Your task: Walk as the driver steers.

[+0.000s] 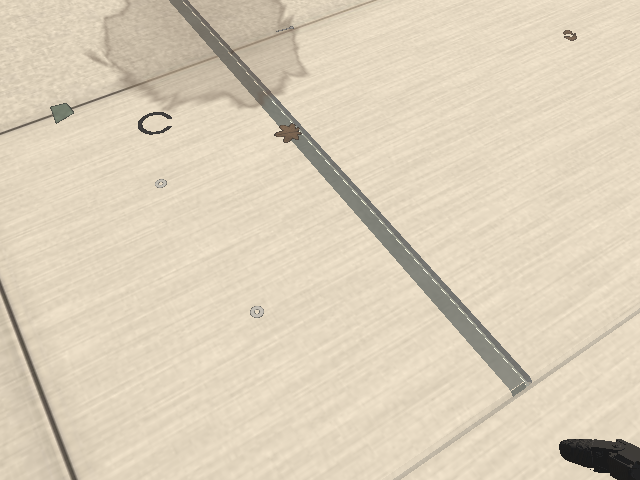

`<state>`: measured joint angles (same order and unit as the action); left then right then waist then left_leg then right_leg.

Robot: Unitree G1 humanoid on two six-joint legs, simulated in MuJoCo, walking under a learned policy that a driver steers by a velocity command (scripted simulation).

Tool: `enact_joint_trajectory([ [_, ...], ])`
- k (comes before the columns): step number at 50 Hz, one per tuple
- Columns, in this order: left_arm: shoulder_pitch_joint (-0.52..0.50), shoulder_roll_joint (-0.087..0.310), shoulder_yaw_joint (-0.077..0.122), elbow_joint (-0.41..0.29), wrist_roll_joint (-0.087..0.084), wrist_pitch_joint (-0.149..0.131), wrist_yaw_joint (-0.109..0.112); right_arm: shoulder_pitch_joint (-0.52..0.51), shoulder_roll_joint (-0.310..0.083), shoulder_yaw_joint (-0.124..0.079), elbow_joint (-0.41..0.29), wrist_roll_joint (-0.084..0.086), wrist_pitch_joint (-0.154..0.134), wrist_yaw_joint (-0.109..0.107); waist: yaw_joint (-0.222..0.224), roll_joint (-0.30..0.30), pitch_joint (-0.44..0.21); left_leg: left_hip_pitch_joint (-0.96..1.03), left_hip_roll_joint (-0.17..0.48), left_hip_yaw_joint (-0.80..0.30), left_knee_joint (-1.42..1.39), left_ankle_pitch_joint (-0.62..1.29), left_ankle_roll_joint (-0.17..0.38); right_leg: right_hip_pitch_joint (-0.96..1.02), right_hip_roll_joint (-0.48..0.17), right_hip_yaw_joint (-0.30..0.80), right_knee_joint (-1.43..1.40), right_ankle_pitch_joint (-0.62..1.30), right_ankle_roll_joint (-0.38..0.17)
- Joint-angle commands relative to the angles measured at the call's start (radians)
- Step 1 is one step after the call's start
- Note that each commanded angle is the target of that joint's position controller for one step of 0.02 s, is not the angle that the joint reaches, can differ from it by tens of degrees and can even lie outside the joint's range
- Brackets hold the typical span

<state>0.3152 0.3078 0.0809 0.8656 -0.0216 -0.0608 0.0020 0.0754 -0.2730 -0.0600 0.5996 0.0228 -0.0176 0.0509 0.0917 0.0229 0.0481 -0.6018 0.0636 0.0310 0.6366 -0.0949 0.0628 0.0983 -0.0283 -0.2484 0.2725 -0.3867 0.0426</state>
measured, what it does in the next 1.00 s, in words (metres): walks ahead: left foot, then right foot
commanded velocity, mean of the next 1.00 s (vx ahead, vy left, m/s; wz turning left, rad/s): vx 0.49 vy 0.00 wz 0.09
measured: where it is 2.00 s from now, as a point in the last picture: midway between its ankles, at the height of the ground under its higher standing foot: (347, 351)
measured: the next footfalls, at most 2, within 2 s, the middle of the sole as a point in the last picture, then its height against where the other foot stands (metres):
left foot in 0.04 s outside the picture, level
right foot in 0.56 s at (402, 447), level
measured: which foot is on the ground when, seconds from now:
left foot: up 0.00-0.02, down 0.04-0.56, up 0.58-1.00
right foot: down 0.00-0.06, up 0.08-0.54, down 0.56-1.00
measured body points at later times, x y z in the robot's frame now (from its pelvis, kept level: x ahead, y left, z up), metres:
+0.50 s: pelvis +0.29 +0.01 +0.01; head +0.31 +0.02 +0.46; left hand +0.47 +0.27 -0.09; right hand +0.35 -0.27 -0.11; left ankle +0.15 +0.11 -0.73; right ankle +0.48 -0.11 -0.70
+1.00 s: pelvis +0.56 +0.01 +0.01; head +0.60 +0.01 +0.46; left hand +0.55 +0.29 -0.11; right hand +0.80 -0.21 -0.07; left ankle +0.74 +0.18 -0.69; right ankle +0.48 -0.10 -0.73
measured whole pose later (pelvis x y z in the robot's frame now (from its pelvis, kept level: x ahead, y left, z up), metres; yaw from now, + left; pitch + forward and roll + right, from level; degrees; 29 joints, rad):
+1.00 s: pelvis +0.56 +0.01 +0.01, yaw +2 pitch +2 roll -1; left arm 0.38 0.27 0.05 0.87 -0.02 -0.05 0.00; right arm 0.04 -0.26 -0.04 0.71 0.00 -0.09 0.02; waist 0.10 0.04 0.03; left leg -0.59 0.06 -0.07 0.53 0.06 -0.03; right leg -0.04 0.06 0.02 0.29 -0.29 -0.04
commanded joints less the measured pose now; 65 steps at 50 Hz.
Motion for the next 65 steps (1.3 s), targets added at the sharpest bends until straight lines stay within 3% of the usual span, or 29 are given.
enact_joint_trajectory([
  [1, -0.041, 0.214, 0.048, -0.057, -0.017, 0.011, 0.014, 0.153, -0.152, -0.067, -0.042, -0.004, -0.006, -0.001, -0.169, -0.113, -0.115, 0.301, -0.115, 0.082, -0.067, -0.062, 0.077, -0.045, -0.232, 0.033, 0.302, 1.081, -0.131],
  [2, -0.032, 0.181, 0.032, -0.059, -0.006, 0.008, 0.017, 0.328, -0.208, -0.099, 0.007, -0.001, 0.001, -0.018, -0.256, -0.066, -0.201, 0.601, -0.103, 0.012, -0.103, -0.012, 0.118, -0.23, -0.199, 0.024, 0.547, 0.926, -0.096],
  [3, 0.044, 0.044, -0.015, -0.111, 0.042, -0.009, 0.004, 0.357, -0.322, -0.115, 0.02, 0.004, -0.001, -0.035, -0.174, 0.207, -0.281, 0.967, 0.173, -0.471, -0.122, -0.079, 0.261, -0.684, -0.052, 0.038, 0.926, 0.063, -0.036],
  [4, 0.016, 0.07, -0.023, -0.118, 0.019, -0.046, -0.009, 0.375, -0.282, -0.093, -0.012, 0.001, -0.018, -0.03, -0.195, 0.178, -0.469, 1.044, 0.306, -0.858, -0.294, -0.197, 0.367, -0.813, 0.04, 0.274, 1.107, -0.217, -0.031],
  [5, -0.084, 0.145, 0.0, -0.136, -0.027, -0.062, -0.019, 0.353, -0.214, -0.071, 0.008, -0.012, -0.031, -0.022, -0.223, 0.087, -0.349, 0.973, 0.273, -0.704, -0.321, -0.156, 0.303, -0.901, -0.015, 0.32, 1.122, -0.135, -0.044],
  [6, -0.123, 0.13, -0.008, -0.151, -0.029, -0.071, -0.019, 0.301, -0.192, -0.063, 0.013, -0.009, -0.039, -0.021, -0.192, 0.06, -0.234, 0.828, 0.232, -0.561, -0.319, -0.085, 0.265, -0.899, -0.058, 0.307, 1.052, -0.058, -0.058],
  [8, -0.114, 0.13, -0.001, -0.129, 0.006, -0.061, -0.01, 0.179, -0.126, -0.038, 0.004, -0.021, -0.046, -0.024, -0.113, 0.024, -0.132, 0.576, 0.161, -0.387, -0.354, 0.096, 0.218, -0.779, -0.123, 0.308, 0.917, 0.046, -0.05],
  [13, -0.119, 0.075, -0.012, -0.124, 0.023, -0.015, -0.008, 0.172, -0.146, -0.039, 0.038, -0.023, -0.069, -0.039, -0.079, 0.02, -0.066, 0.415, 0.126, -0.244, -0.464, 0.193, 0.223, -0.737, -0.129, 0.289, 0.735, 0.206, 0.005],
  [18, -0.274, 0.038, -0.029, -0.158, 0.017, -0.026, -0.022, 0.23, -0.16, -0.038, 0.089, -0.017, -0.065, -0.053, -0.142, 0.031, -0.014, 0.43, 0.082, -0.143, -0.48, 0.105, 0.163, -0.711, -0.082, 0.264, 0.406, 0.498, 0.008],
  [23, -0.365, 0.056, -0.028, -0.196, 0.009, -0.037, -0.048, 0.303, -0.177, -0.045, 0.149, -0.007, -0.052, -0.055, -0.17, 0.042, 0.024, 0.575, 0.157, -0.18, -0.42, 0.096, 0.148, -0.742, -0.051, 0.272, 0.271, 0.451, -0.04],
  [26, -0.3, 0.085, -0.017, -0.187, 0.012, -0.044, -0.056, 0.293, -0.19, -0.051, 0.166, -0.005, -0.037, -0.062, -0.123, 0.07, -0.01, 0.65, 0.178, -0.187, -0.328, 0.287, 0.114, -0.653, -0.019, 0.247, 0.235, 0.332, -0.087],
  [28, -0.059, 0.154, 0.019, -0.122, 0.02, -0.045, -0.043, 0.276, -0.164, -0.037, 0.162, -0.014, -0.027, -0.066, -0.004, 0.046, -0.177, 0.568, 0.088, -0.113, -0.025, 0.484, 0.062, -0.286, -0.001, 0.224, 0.237, 0.367, -0.147],
  [29, 0.091, 0.241, 0.037, -0.104, 0.03, -0.042, -0.037, 0.346, -0.097, -0.01, 0.139, -0.04, -0.032, -0.068, 0.013, -0.123, -0.35, 0.321, -0.005, -0.07, 0.322, 0.145, 0.014, 0.053, -0.217, 0.494, 0.28, 0.401, -0.24],
  [30, 0.133, 0.252, 0.039, -0.078, 0.024, -0.038, -0.046, 0.452, -0.027, 0.008, 0.145, -0.016, -0.054, -0.059, -0.031, -0.368, -0.444, -0.01, -0.16, -0.122, 0.592, -0.486, -0.038, 0.286, -0.361, 0.968, 0.091, 0.111, -0.374],
  [31, 0.106, 0.161, 0.016, -0.087, 0.003, -0.037, -0.045, 0.35, -0.14, -0.013, 0.147, 0.005, -0.067, -0.053, 0.014, -0.222, -0.345, -0.13, -0.098, -0.196, 0.683, -0.477, -0.028, 0.236, -0.339, 0.959, 0.025, -0.08, -0.33],
  [32, 0.033, 0.128, 0.004, -0.098, 0.006, -0.035, -0.039, 0.24, -0.169, -0.022, 0.115, 0.017, -0.075, -0.05, 0.009, -0.149, -0.209, -0.176, -0.045, -0.157, 0.668, -0.378, -0.018, 0.101, -0.31, 0.816, 0.009, -0.064, -0.288],
  [33, -0.029, 0.114, -0.003, -0.109, 0.018, -0.032, -0.037, 0.188, -0.158, -0.018, 0.104, 0.006, -0.076, -0.054, -0.017, -0.075, -0.129, -0.147, 0.001, -0.126, 0.621, -0.295, -0.018, -0.041, -0.274, 0.712, -0.011, 0.043, -0.273],
  [35, -0.085, 0.078, -0.015, -0.117, 0.037, -0.037, -0.036, 0.201, -0.133, -0.022, 0.109, -0.011, -0.066, -0.056, -0.076, -0.099, -0.081, -0.044, 0.054, -0.128, 0.528, -0.202, -0.025, -0.204, -0.217, 0.59, -0.059, 0.204, -0.266],
  [38, -0.078, 0.091, -0.012, -0.099, 0.024, -0.049, -0.032, 0.219, -0.092, -0.015, 0.118, -0.015, -0.047, -0.06, -0.1, -0.104, -0.065, -0.026, 0.07, -0.105, 0.436, -0.162, -0.053, -0.262, -0.198, 0.485, -0.115, 0.342, -0.286],
  [47, 0.064, 0.141, 0.006, -0.037, 0.002, -0.009, 0.002, -0.084, -0.051, 0.004, 0.042, -0.021, -0.082, -0.036, -0.015, -0.082, 0.002, 0.035, -0.02, -0.056, -0.081, 0.198, -0.102, -0.233, -0.132, 0.373, -0.069, 0.535, -0.236],
  [50, 0.075, 0.151, 0.014, -0.034, -0.003, 0.017, 0.015, -0.085, -0.088, -0.01, 0.036, -0.026, -0.094, -0.027, -0.037, -0.122, -0.035, 0.099, -0.054, -0.083, -0.165, 0.165, -0.075, -0.158, -0.144, 0.426, 0.065, 0.625, -0.194],
  [52, 0.019, 0.15, 0.018, -0.06, -0.004, 0.025, 0.022, 0.038, -0.13, -0.029, 0.074, -0.035, -0.099, -0.034, -0.11, -0.134, -0.101, 0.274, -0.063, -0.072, -0.226, 0.201, -0.037, -0.173, -0.112, 0.44, 0.203, 0.675, -0.149],
  [53, 0.009, 0.115, 0.008, -0.082, 0.004, 0.023, 0.022, 0.135, -0.175, -0.043, 0.094, -0.048, -0.102, -0.043, -0.151, -0.093, -0.19, 0.476, 0.01, -0.106, -0.215, 0.394, 0.002, -0.258, -0.049, 0.414, 0.36, 0.584, -0.107],
  [54, 0.069, 0.026, -0.018, -0.114, 0.033, 0.015, 0.017, 0.23, -0.25, -0.056, 0.093, -0.073, -0.094, -0.056, -0.149, 0.116, -0.349, 0.822, 0.266, -0.308, -0.097, 0.81, 0.102, -0.521, 0.053, 0.356, 0.682, 0.112, -0.049],
  [55, 0.218, 0.014, -0.032, -0.105, 0.011, 0.012, 0.012, 0.237, -0.227, -0.049, 0.085, -0.052, -0.07, -0.053, -0.118, 0.31, -0.532, 0.992, 0.448, -0.546, -0.101, 0.786, 0.25, -0.703, 0.103, 0.35, 0.938, -0.391, -0.017],
  [56, 0.186, 0.119, -0.002, -0.091, -0.009, 0.022, 0.013, 0.2, -0.169, -0.037, 0.067, -0.039, -0.05, -0.053, -0.137, 0.184, -0.491, 0.882, 0.386, -0.513, -0.173, 0.534, 0.225, -0.74, 0.039, 0.383, 1.018, -0.309, -0.006],
  [57, 0.082, 0.138, 0.009, -0.117, -0.017, 0.038, 0.018, 0.147, -0.125, -0.024, 0.064, -0.033, -0.038, -0.06, -0.137, 0.13, -0.352, 0.766, 0.331, -0.403, -0.209, 0.369, 0.188, -0.8, 0.007, 0.337, 1.031, -0.236, 0.004],
  [60, 0.067, 0.095, 0.015, -0.13, 0.0, 0.107, 0.039, -0.008, -0.111, -0.019, 0.081, -0.05, -0.025, -0.063, -0.058, 0.14, -0.144, 0.345, 0.229, -0.2, -0.355, 0.128, 0.158, -0.652, -0.051, 0.293, 0.934, -0.108, 0.036],
  [65, 0.016, 0.057, 0.009, -0.177, 0.013, 0.12, 0.029, -0.065, -0.138, -0.035, 0.104, -0.044, -0.033, -0.075, -0.05, 0.102, -0.151, 0.294, 0.241, -0.052, -0.393, 0.164, 0.174, -0.536, -0.071, 0.261, 0.693, 0.061, 0.012],
])
Velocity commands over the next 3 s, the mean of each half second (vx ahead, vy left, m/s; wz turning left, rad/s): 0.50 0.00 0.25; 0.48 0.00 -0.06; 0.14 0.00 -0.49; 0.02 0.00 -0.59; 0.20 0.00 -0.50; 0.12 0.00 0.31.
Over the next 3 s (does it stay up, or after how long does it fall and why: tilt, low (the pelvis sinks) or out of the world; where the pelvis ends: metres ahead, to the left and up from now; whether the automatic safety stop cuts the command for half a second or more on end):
stays up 0.83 -0.17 0.01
